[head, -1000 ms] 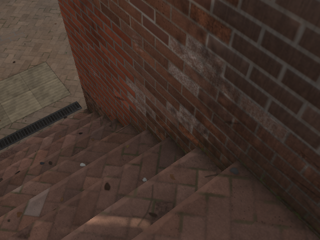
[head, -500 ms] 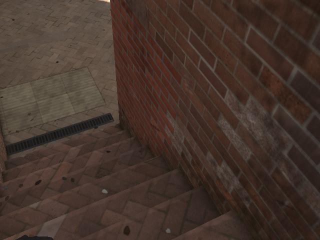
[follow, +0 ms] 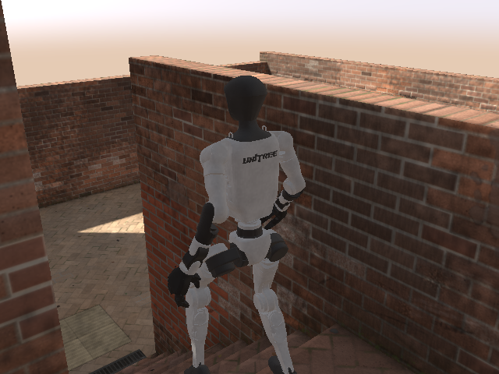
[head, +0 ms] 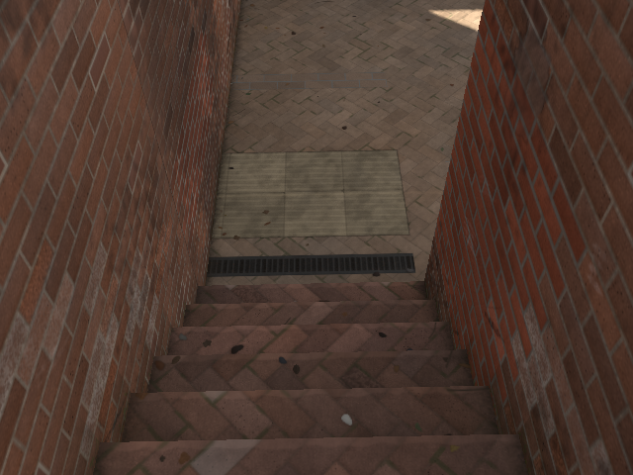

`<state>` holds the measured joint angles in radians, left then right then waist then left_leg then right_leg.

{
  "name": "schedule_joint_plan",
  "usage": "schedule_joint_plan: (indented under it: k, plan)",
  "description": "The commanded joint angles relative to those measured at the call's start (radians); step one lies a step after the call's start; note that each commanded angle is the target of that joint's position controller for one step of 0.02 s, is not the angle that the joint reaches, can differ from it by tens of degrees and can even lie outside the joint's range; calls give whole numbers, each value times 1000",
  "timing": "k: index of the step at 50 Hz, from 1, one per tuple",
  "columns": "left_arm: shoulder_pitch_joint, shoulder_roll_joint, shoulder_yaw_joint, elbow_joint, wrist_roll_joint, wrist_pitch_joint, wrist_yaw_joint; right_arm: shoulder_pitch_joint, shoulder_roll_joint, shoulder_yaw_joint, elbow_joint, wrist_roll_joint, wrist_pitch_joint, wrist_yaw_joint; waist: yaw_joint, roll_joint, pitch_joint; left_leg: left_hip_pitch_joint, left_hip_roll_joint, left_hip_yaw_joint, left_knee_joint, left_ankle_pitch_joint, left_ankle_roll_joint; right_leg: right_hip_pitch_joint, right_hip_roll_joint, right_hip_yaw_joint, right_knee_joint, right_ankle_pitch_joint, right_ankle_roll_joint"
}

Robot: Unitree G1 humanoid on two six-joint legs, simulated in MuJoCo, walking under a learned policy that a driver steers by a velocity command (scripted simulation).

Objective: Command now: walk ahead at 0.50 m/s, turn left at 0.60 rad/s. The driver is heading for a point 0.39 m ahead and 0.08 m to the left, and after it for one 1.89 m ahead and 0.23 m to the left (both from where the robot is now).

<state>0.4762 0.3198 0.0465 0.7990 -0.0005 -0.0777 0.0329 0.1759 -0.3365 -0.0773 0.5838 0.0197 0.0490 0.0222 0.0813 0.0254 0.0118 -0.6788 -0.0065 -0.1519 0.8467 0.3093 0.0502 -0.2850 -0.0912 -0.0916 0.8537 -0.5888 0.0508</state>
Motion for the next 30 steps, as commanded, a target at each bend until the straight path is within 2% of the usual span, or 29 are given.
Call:
schedule_joint_plan:
  k: [1,2,3,5,6,7,8,9,10,11,12,13,14,15,16,17,18,19,20,21,22,23,24,25,26,27,28,29,30]
  plan:
    - [-50,116,29,-60,-9,-6,24,-79,47,15,-63,23,-10,42,-4,-138,40,259,-40,135,-194,183,-20,-229,-104,29,-98,87,-105]
    - [-53,118,30,-65,10,-8,14,-1,34,-4,-9,20,-6,50,-35,-152,-10,313,-25,121,-49,274,3,-233,-151,72,-8,51,-109]
    - [-47,93,25,-61,7,-3,7,42,-4,-20,24,30,1,44,-44,-147,-7,248,-8,109,-44,285,18,-179,-173,70,99,80,-93]
    - [10,41,15,-36,-27,35,3,28,25,-7,47,23,-12,25,-16,-95,45,257,30,137,-421,107,31,-56,-145,17,245,205,-44]
    - [-7,83,28,-15,-20,40,4,195,5,-32,113,0,-18,19,-117,-126,-41,553,-33,240,-322,137,42,-128,-147,-12,424,461,-53]
    - [-101,129,41,-21,-37,32,10,454,-54,-59,182,-10,-27,18,-294,-99,-104,814,39,117,-450,182,138,-259,-96,-39,862,501,-20]
    - [-20,39,30,-61,-2,2,3,525,-182,-72,230,-16,-57,27,-233,262,-102,1076,107,1,-250,499,187,-667,39,-37,1288,-241,9]
    - [43,40,12,-107,-1,-25,-6,469,-194,-69,204,5,-62,25,-163,377,-194,1117,153,-184,-150,547,236,-801,9,129,1205,-184,-17]
    - [7,84,21,-99,-16,-28,-10,430,-143,-57,189,17,-51,23,-161,234,-179,1036,203,-244,-177,423,276,-841,2,151,1198,-138,-20]
    - [-3,86,23,-99,-11,-28,-3,381,-112,-45,190,23,-49,25,-118,68,-155,924,198,-274,-183,293,274,-847,-18,140,1199,-98,-28]
    - [-56,38,19,-144,-53,-38,9,346,-136,-50,210,-1,-66,24,-80,88,-185,801,336,-599,-288,-85,373,-911,-17,240,1062,102,-46]
    - [-165,90,27,-175,-61,-28,23,216,-92,-32,168,-20,-96,30,-36,46,-53,582,380,-712,-320,-182,359,-916,-66,309,777,235,-43]
    - [-216,124,43,-183,-28,-6,39,109,-5,2,148,-10,-101,3,4,-44,72,332,296,-566,-272,-105,308,-812,-54,287,590,338,10]
    - [-203,58,31,-175,20,7,48,90,-12,4,154,-19,-96,-22,16,-34,58,234,212,-496,-271,-85,289,-694,-35,253,500,350,40]
    - [-165,17,23,-169,41,11,45,90,-35,-5,159,-29,-91,-42,23,-8,18,231,179,-452,-244,-40,282,-627,-16,237,399,421,53]
    - [-57,40,36,-106,27,9,33,149,-67,-14,187,-57,-91,-58,31,31,-58,212,150,-410,-201,68,260,-485,21,214,456,626,40]
    - [-116,86,54,-126,-1,-3,9,230,-7,0,226,-26,-103,-80,6,48,-25,277,83,-351,-119,-90,211,-578,10,279,266,855,15]
    - [-207,63,44,-151,13,-8,-1,267,27,13,233,-5,-104,-98,-33,39,-22,294,53,-336,-89,-136,193,-569,39,260,162,935,-5]
    - [-299,18,26,-189,51,-9,-15,258,62,25,227,16,-90,-126,-42,-37,6,136,-42,-224,-69,-314,160,-387,87,223,-70,1158,-6]
    - [-363,-34,13,-207,63,-4,-26,241,63,30,221,11,-69,-138,-66,-62,-13,15,-104,-155,-80,-443,132,-166,141,164,-181,1257,-1]
    - [-385,-66,7,-239,51,11,-31,246,47,27,227,1,-56,-139,-88,-2,-12,-20,-119,-161,-79,-486,135,-65,173,146,-209,1255,10]
    - [-257,-51,20,-204,37,14,-38,182,40,31,231,-21,-51,-135,-18,92,-47,-89,-126,-223,0,-514,152,60,170,191,-53,1285,-3]
    - [-138,-23,26,-176,26,19,-39,131,42,31,207,-12,-40,-133,39,111,-45,-83,-130,-219,89,-499,152,87,173,189,-47,1198,-6]
    - [-102,-33,25,-161,33,27,-45,133,51,34,207,-4,-28,-132,39,92,-43,12,-113,-291,157,-426,162,55,170,211,-29,1065,3]
    - [-149,-36,17,-193,35,31,-36,149,75,37,180,16,-11,-134,13,31,29,185,-139,-274,222,-344,139,-61,137,199,-325,935,7]
    - [-170,-27,25,-182,20,14,-41,187,93,44,186,24,-4,-151,-38,25,64,360,-134,-304,310,-365,121,-124,46,281,-628,965,-4]
    - [-73,-5,44,-136,24,1,-47,164,89,49,204,5,-2,-150,-6,60,53,340,-134,-285,424,-290,105,19,5,258,-726,1073,-16]
    - [126,28,65,-53,22,4,-51,141,109,55,212,1,-8,-137,53,3,1,124,-172,-227,665,-459,61,326,-84,284,-733,1337,-51]
    - [216,49,47,-30,52,11,-57,242,195,66,218,-15,-18,-97,18,-294,-124,-251,-338,-124,1131,-1182,-1,744,-225,331,-285,2015,-125]
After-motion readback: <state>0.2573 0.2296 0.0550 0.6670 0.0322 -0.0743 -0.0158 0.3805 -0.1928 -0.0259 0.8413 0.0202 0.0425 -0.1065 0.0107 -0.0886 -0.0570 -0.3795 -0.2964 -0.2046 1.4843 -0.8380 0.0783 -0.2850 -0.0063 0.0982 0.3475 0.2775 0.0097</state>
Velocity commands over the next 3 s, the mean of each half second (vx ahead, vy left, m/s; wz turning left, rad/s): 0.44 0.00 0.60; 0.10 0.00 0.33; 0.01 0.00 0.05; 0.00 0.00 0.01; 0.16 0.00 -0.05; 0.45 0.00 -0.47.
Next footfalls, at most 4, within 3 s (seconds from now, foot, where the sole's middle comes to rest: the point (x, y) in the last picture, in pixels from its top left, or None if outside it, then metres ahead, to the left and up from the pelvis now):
0.14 left None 0.14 0.12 -0.92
0.58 right None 0.39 0.00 -1.11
1.02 left None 0.20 0.17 -0.92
2.70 right None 0.37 -0.01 -1.11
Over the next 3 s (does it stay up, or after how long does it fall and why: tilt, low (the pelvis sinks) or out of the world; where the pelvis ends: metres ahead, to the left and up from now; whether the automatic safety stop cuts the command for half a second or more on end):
stays up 0.38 0.07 -0.37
